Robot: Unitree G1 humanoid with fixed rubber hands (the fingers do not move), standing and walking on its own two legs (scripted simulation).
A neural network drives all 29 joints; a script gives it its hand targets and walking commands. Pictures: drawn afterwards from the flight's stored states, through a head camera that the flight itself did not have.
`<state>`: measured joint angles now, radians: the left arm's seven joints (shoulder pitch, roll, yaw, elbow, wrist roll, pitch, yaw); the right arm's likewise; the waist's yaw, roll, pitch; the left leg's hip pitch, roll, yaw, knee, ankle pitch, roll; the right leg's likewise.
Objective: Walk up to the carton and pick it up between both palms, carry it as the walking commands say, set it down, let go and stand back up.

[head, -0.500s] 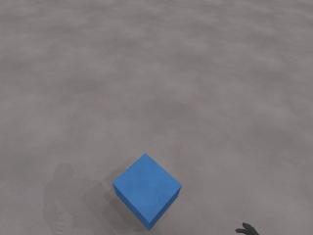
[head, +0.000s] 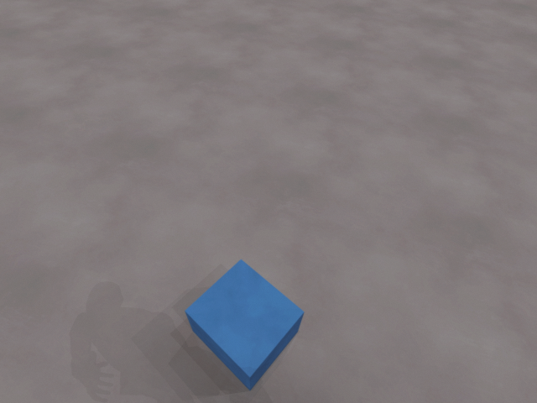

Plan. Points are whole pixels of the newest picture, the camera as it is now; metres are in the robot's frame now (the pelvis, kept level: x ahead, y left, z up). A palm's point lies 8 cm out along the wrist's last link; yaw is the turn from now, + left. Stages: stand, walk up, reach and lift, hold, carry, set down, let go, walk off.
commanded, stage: walk up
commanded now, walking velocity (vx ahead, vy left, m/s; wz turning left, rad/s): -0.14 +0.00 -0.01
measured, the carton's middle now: (245, 322) +0.47 +0.07 -0.67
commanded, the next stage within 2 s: none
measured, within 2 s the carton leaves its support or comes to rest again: neither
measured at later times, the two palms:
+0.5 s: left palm out of the picture +0.01 +0.26 -0.14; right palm out of the picture +0.04 -0.26 -0.12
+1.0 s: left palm out of the picture +0.01 +0.26 -0.14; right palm out of the picture +0.04 -0.26 -0.12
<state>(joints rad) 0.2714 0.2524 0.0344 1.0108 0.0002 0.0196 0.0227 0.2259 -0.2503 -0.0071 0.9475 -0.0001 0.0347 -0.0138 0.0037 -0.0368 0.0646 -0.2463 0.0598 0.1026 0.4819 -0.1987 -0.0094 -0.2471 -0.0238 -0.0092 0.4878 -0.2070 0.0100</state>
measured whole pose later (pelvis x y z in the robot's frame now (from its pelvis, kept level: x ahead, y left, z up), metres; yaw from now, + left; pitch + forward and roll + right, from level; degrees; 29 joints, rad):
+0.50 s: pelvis -0.01 +0.00 +0.00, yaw +0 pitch -1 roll +0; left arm 0.27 0.25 0.03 1.01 0.00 0.02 0.02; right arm 0.23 -0.25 -0.01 0.95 0.00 0.04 -0.01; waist 0.00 -0.03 0.07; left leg -0.29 0.06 0.10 0.49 -0.18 -0.01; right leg -0.28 -0.02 -0.01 0.48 -0.19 0.01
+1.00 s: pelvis -0.01 +0.00 +0.00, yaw +0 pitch -1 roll +0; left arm 0.27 0.25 0.03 1.01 0.00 0.02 0.02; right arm 0.23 -0.25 -0.01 0.95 0.00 0.04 -0.01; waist 0.00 -0.03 0.07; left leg -0.29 0.06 0.10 0.49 -0.18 -0.01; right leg -0.28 -0.02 -0.01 0.48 -0.19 0.01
